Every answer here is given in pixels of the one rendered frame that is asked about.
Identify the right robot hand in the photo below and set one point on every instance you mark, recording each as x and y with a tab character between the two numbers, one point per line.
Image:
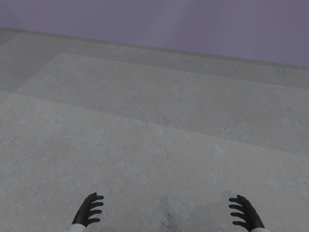
252	219

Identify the left robot hand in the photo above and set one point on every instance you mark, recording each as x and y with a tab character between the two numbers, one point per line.
83	214

